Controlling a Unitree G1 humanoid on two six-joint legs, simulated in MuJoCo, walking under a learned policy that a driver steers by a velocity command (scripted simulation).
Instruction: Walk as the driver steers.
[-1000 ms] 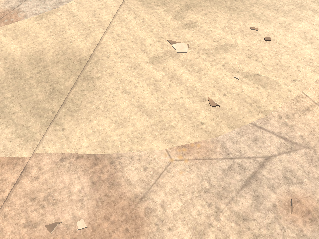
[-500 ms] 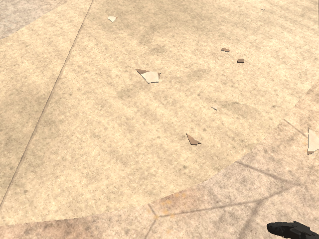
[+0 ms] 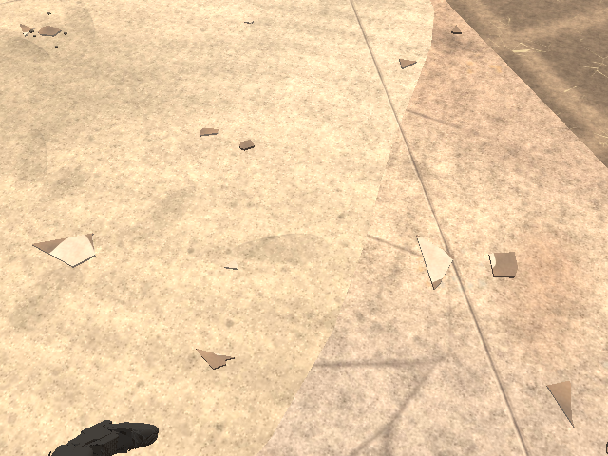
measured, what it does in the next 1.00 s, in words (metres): walks ahead: left foot, then right foot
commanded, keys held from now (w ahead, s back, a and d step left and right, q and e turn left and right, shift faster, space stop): w+e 0.40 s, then w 0.22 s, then w+q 0.38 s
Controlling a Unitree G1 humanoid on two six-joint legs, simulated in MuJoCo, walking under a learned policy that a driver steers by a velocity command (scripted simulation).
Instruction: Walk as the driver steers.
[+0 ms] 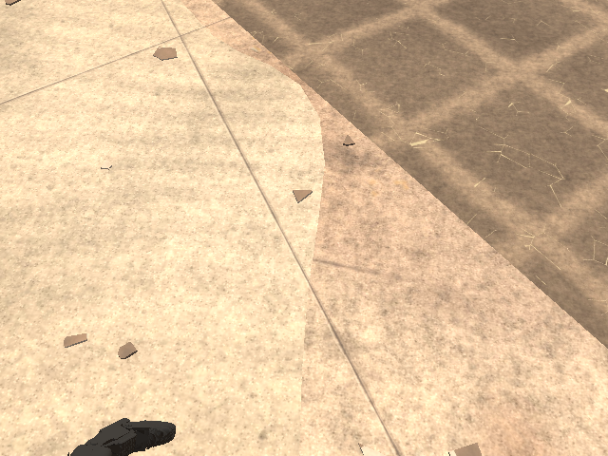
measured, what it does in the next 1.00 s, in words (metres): walks ahead, turning left: left foot, then right foot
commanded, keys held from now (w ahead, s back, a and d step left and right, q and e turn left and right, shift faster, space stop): w+q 0.32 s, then no key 0.68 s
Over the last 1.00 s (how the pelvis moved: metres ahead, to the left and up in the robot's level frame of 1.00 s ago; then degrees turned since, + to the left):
0.53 -0.09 0.02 -11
